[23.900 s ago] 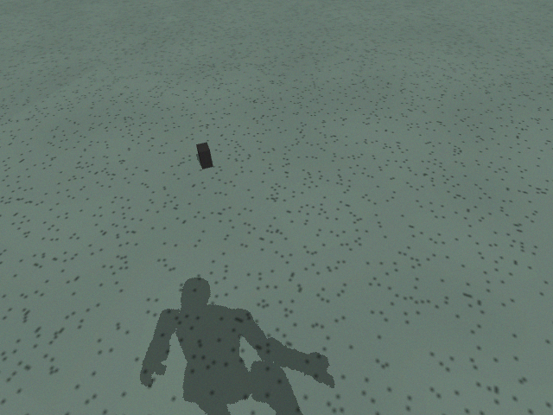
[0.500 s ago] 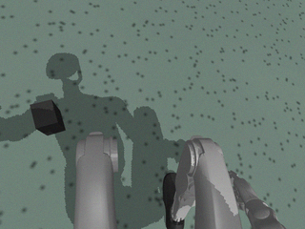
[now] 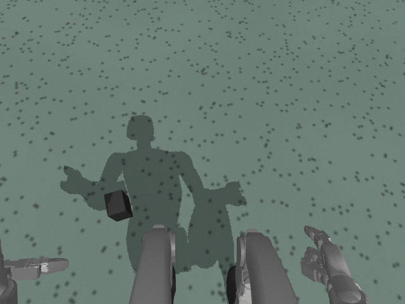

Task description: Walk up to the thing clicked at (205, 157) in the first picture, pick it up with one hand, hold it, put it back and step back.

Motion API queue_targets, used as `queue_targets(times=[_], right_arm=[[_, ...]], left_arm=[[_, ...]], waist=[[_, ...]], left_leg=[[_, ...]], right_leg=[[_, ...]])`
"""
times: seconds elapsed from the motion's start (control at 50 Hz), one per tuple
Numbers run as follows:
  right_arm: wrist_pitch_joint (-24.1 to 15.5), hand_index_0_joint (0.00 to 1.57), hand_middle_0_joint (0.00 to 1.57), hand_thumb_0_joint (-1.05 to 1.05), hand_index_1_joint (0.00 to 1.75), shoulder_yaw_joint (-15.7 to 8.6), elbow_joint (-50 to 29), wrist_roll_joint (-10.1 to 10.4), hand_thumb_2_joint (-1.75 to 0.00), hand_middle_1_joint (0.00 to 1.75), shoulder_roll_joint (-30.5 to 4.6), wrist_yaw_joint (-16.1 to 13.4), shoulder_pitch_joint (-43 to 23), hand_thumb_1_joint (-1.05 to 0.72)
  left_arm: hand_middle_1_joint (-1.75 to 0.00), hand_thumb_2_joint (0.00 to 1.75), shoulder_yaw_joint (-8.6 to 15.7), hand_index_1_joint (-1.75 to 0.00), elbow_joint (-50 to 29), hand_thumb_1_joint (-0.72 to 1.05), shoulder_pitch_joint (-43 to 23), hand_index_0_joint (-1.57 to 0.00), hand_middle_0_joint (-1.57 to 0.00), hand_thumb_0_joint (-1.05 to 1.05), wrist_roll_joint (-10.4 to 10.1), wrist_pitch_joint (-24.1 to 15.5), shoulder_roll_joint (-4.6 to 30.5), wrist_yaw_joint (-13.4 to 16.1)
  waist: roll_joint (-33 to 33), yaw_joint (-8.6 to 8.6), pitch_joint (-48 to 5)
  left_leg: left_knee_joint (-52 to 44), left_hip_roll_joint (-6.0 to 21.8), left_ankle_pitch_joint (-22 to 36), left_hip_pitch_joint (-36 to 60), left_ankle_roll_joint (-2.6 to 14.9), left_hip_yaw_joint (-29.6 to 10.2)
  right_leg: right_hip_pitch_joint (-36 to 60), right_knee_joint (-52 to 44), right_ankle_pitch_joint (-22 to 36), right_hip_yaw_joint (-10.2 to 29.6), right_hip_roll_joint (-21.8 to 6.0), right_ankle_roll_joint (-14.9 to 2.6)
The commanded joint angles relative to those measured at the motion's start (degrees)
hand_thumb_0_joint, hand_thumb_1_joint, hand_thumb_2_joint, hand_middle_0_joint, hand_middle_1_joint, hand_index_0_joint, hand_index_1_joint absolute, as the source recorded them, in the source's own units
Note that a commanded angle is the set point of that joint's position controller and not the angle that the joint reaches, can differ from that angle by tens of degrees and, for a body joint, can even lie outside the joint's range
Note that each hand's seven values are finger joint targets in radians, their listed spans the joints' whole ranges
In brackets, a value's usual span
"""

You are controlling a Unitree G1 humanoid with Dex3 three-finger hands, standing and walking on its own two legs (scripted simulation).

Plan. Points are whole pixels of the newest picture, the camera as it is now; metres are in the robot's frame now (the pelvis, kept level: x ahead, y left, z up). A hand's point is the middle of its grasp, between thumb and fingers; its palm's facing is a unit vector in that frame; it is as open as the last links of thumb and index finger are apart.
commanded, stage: home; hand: left
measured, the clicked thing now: (119, 206) +0.39 +0.32 -0.50
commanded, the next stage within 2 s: none
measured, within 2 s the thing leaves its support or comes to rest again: neither
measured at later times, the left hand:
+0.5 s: hand (66, 237) +0.23 +0.21 +0.10, palm faces +0.17 -0.93 -0.32, open 17.0 cm
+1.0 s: hand (72, 256) +0.21 +0.19 +0.11, palm faces +0.15 -0.95 -0.28, open 16.5 cm
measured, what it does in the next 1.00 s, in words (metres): rises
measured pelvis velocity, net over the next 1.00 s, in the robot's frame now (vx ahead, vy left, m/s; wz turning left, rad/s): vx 0.05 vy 0.00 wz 0.05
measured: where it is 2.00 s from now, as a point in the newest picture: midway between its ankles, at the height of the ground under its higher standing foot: outside the picture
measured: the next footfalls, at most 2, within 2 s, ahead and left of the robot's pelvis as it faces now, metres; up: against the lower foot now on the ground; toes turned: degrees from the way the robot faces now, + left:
none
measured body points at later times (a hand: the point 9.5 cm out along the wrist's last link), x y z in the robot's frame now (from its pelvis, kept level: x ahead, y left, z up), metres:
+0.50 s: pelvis +0.06 +0.01 +0.15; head +0.08 +0.02 +0.60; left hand +0.22 +0.25 +0.12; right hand +0.21 -0.23 +0.08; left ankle +0.07 +0.12 -0.52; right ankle +0.06 -0.13 -0.52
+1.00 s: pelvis +0.05 +0.00 +0.17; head +0.07 +0.01 +0.62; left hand +0.20 +0.24 +0.13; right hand +0.22 -0.23 +0.10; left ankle +0.07 +0.12 -0.52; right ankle +0.06 -0.13 -0.52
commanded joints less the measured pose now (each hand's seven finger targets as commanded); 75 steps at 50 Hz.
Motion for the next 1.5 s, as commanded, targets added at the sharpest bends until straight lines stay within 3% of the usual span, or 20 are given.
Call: queue_targets(times=[0.0,0.08,0.14,0.16,0.18,0.24,0.26,0.32,0.4,0.58,0.62,0.72,0.8,0.9,1.02,1.16,1.24,1.3,1.38,1.48], right_arm=[[-4.3,0.2,0.2,0.0,0.3,-4.0,-5.9,-0.3,-0.9,0.3,-8.8,-2.5,5.5,-0.9],[-5.1,0.2,0.2,0.0,0.3,-3.4,-6.6,-0.2,-0.9,0.3,-7.7,-3.8,7.3,-0.9],[-5.5,0.2,0.2,0.0,0.3,-3.1,-7.4,-0.1,-0.9,0.3,-7.1,-4.8,7.4,-0.9],[-5.5,0.2,0.2,0.0,0.3,-3.0,-7.5,-0.2,-0.9,0.3,-6.7,-5.1,7.7,-0.89],[-5.5,0.2,0.2,0.0,0.3,-3.1,-7.5,-0.3,-0.9,0.3,-6.8,-5.5,8.6,-0.9],[-5.7,0.2,0.2,0.0,0.3,-2.7,-8.5,-0.5,-0.9,0.3,-6.1,-6.2,9.4,-0.9],[-5.8,0.2,0.2,0.0,0.3,-2.4,-9.1,-0.5,-0.9,0.3,-5.5,-6.5,9.6,-0.9],[-6.4,0.2,0.2,0.0,0.3,-1.9,-9.9,-0.7,-0.9,0.3,-4.9,-7.0,9.5,-0.9],[-7.3,0.2,0.2,0.0,0.3,-2.3,-11.6,-1.0,-0.9,0.3,-5.0,-7.4,9.7,-0.9],[-9.0,0.2,0.2,0.0,0.3,-2.5,-13.3,-1.4,-0.9,0.3,-4.9,-7.0,9.5,-0.9],[-9.4,0.2,0.2,0.0,0.3,-2.6,-13.2,-1.4,-0.9,0.3,-5.0,-6.9,9.3,-0.9],[-10.6,0.2,0.2,0.0,0.3,-2.6,-13.0,-1.7,-0.9,0.3,-4.9,-6.9,9.4,-0.9],[-11.3,0.2,0.2,0.0,0.3,-2.4,-12.2,-1.8,-0.9,0.3,-4.8,-7.0,9.4,-0.9],[-11.5,0.2,0.2,0.0,0.3,-2.3,-12.2,-1.6,-0.9,0.3,-5.0,-6.8,8.4,-0.9],[-11.6,0.2,0.2,0.0,0.3,-2.3,-12.1,-1.7,-0.9,0.3,-4.8,-6.7,8.8,-0.9],[-12.0,0.2,0.2,0.0,0.3,-2.5,-12.3,-1.6,-0.9,0.3,-5.1,-6.9,8.4,-0.9],[-12.4,0.2,0.2,0.0,0.3,-2.5,-11.8,-1.6,-0.9,0.3,-5.2,-6.9,8.5,-0.9],[-12.2,0.2,0.2,0.0,0.3,-2.4,-11.7,-1.6,-0.9,0.3,-4.9,-6.9,8.5,-0.9],[-12.4,0.2,0.2,0.0,0.3,-2.5,-11.5,-1.7,-0.9,0.3,-4.9,-7.1,8.9,-0.9],[-12.5,0.2,0.2,0.0,0.3,-2.5,-11.4,-1.7,-0.9,0.3,-4.8,-7.2,8.6,-0.9]], left_arm=[[-0.07,0.11,-0.7,-0.07,-9.9,-0.45,-0.4,-0.06,-0.06,0.0,0.4,-0.5,9.0,2.4],[-0.07,0.11,-3.6,-0.07,-14.4,-0.45,2.6,-0.06,-0.06,0.0,0.8,1.6,7.6,3.8],[-0.07,0.1,-6.4,-0.07,-16.4,-0.47,6.1,-0.06,-0.06,0.0,0.8,3.3,4.6,4.4],[-0.06,0.09,-8.5,-0.06,-15.4,-0.5,8.5,-0.06,-0.06,0.0,0.8,4.0,2.2,4.5],[-0.07,0.1,-7.9,-0.07,-18.6,-0.48,8.4,-0.06,-0.06,0.0,0.8,4.3,3.2,4.8],[-0.07,0.11,-12.2,-0.07,-22.2,-0.46,12.6,-0.06,-0.06,0.0,0.6,5.8,-0.4,4.9],[-0.07,0.11,-12.4,-0.07,-24.0,-0.46,13.8,-0.06,-0.06,0.0,0.5,6.2,-0.5,5.1],[-0.07,0.1,-16.9,-0.07,-27.2,-0.48,15.9,-0.06,-0.06,0.0,0.5,7.1,-4.1,4.9],[-0.07,0.12,-20.5,-0.07,-32.2,-0.44,20.2,-0.06,-0.06,0.0,0.5,8.0,-6.4,4.2],[-0.09,0.17,-21.1,-0.09,-34.9,-0.36,23.0,-0.07,-0.07,0.0,0.9,7.3,-7.7,2.1],[-0.09,0.16,-21.0,-0.09,-34.3,-0.38,21.0,-0.07,-0.07,0.0,1.0,6.9,-7.7,1.6],[-0.09,0.17,-21.8,-0.09,-35.6,-0.36,19.2,-0.07,-0.07,0.0,1.1,6.3,-8.4,1.1],[-0.09,0.17,-21.8,-0.09,-35.1,-0.36,18.4,-0.07,-0.07,0.0,1.3,6.3,-8.3,1.0],[-0.09,0.16,-20.8,-0.09,-34.2,-0.37,18.6,-0.07,-0.07,0.0,1.2,6.2,-7.6,0.9],[-0.08,0.14,-20.7,-0.08,-33.2,-0.4,20.1,-0.07,-0.07,0.0,1.2,5.8,-7.8,0.7],[-0.08,0.12,-21.1,-0.08,-33.0,-0.44,18.8,-0.06,-0.06,0.0,1.2,5.7,-7.8,0.2],[-0.07,0.1,-21.9,-0.07,-33.0,-0.47,19.0,-0.06,-0.06,0.0,1.1,5.7,-8.7,0.1],[-0.07,0.09,-20.6,-0.07,-32.7,-0.49,19.5,-0.06,-0.06,0.0,1.0,5.7,-7.7,0.2],[-0.07,0.1,-21.5,-0.07,-32.9,-0.47,19.6,-0.06,-0.06,0.0,1.1,5.7,-8.4,0.1],[-0.07,0.09,-20.5,-0.07,-33.2,-0.49,19.1,-0.06,-0.06,0.0,1.2,5.7,-7.6,0.0]], waist=[[5.4,-1.13,-21.0],[5.3,-0.48,-20.9],[6.3,-0.42,-17.4],[6.6,-0.87,-16.2],[7.3,-0.33,-16.6],[7.7,-1.12,-13.5],[7.7,-0.7,-13.1],[7.1,-1.62,-8.7],[4.5,-1.56,-5.8],[1.4,-1.22,-1.3],[1.7,-1.48,0.5],[2.3,-1.7,-3.1],[2.9,-1.46,-3.1],[2.2,-0.52,-1.2],[2.1,-0.57,-2.3],[0.4,-1.03,-0.5],[1.3,-1.08,-0.3],[1.7,-0.41,-1.7],[1.5,-1.01,-1.9],[1.5,-0.51,-1.8]], left_leg=[[-21.0,-1.8,6.4,27.8,1.57,1.3],[-26.5,-2.1,14.2,35.7,1.44,2.1],[-31.7,-2.3,15.1,40.7,1.18,2.3],[-33.1,-2.2,16.0,42.0,1.06,2.5],[-34.4,-2.1,18.3,44.7,0.89,2.4],[-38.7,-2.2,20.9,49.0,0.69,2.7],[-40.0,-2.2,22.0,50.8,0.6,2.8],[-43.3,-2.2,21.2,52.7,0.65,2.6],[-46.1,-2.3,21.7,54.9,0.92,2.5],[-49.9,-2.3,20.0,56.6,0.81,2.9],[-50.2,-2.4,18.6,56.4,0.82,3.2],[-50.4,-2.5,19.2,59.0,0.73,3.1],[-50.5,-2.6,20.5,59.7,0.57,3.3],[-51.3,-2.8,17.1,58.5,0.78,3.5],[-51.0,-2.7,19.3,58.8,0.7,3.5],[-51.2,-3.1,14.9,58.1,1.2,4.1],[-51.7,-2.7,16.3,58.9,0.89,3.6],[-51.4,-2.9,17.2,58.8,0.91,3.6],[-50.6,-3.0,18.3,59.3,1.04,4.1],[-50.4,-3.0,19.6,59.3,1.01,4.2]], right_leg=[[20.8,-22.0,6.9,2.1,1.2,-1.34],[30.8,-27.7,14.7,1.8,1.0,-1.14],[35.4,-32.1,15.5,1.4,1.1,-1.1],[36.7,-33.5,16.3,1.3,1.2,-1.09],[38.5,-34.7,18.0,1.1,1.3,-1.16],[43.4,-38.6,20.6,0.5,1.5,-0.97],[45.0,-39.9,21.7,0.3,1.6,-0.9],[47.5,-42.9,21.2,-0.3,1.8,-0.87],[50.2,-46.2,21.8,-0.8,2.1,-0.65],[53.1,-49.5,19.9,-0.4,2.2,-0.42],[52.3,-49.8,18.8,-0.1,2.2,-0.33],[54.0,-50.0,19.4,0.3,2.0,-0.4],[54.7,-50.1,20.8,0.3,2.0,-0.34],[54.2,-51.5,17.7,0.6,1.7,-0.3],[55.1,-51.3,19.6,0.5,1.8,-0.37],[53.6,-52.7,16.0,1.2,1.4,0.11],[53.5,-51.8,16.9,0.6,1.8,-0.24],[54.4,-51.8,17.6,0.8,1.6,-0.28],[54.2,-52.2,19.3,1.1,1.4,0.03],[54.8,-52.3,20.7,1.2,1.4,0.04]])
